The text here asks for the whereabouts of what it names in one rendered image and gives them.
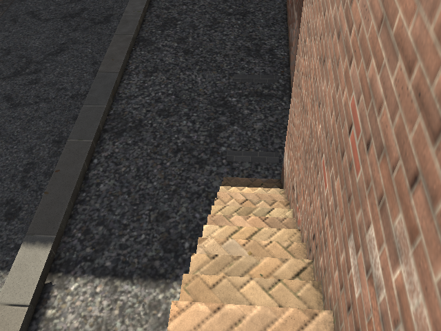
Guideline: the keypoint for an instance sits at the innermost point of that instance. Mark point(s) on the stairs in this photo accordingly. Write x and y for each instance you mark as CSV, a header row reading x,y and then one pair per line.
x,y
250,271

